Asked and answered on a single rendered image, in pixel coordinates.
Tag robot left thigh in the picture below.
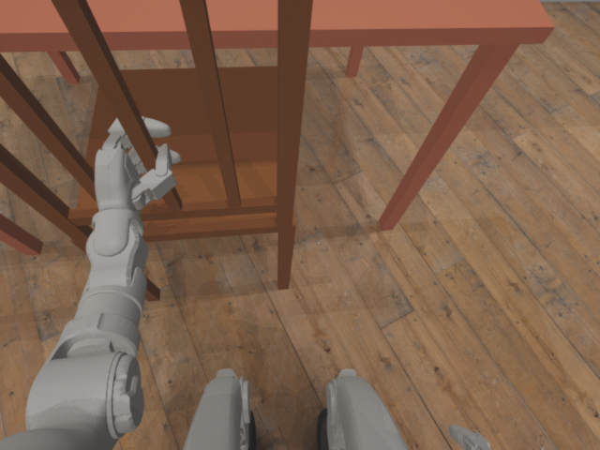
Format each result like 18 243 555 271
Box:
183 376 250 450

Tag robot left hand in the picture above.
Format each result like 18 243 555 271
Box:
95 116 182 216

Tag chair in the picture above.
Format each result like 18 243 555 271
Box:
0 0 313 302

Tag robot thigh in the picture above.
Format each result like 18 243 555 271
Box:
183 376 250 450
326 376 409 450

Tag left robot forearm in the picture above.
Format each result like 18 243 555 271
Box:
25 208 148 430

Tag robot right hand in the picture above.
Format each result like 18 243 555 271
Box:
449 425 491 450

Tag table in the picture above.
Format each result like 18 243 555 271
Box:
0 0 555 256

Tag robot right thigh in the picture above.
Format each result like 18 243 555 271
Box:
326 376 409 450

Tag left robot upper arm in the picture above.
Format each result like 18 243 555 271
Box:
0 352 144 450

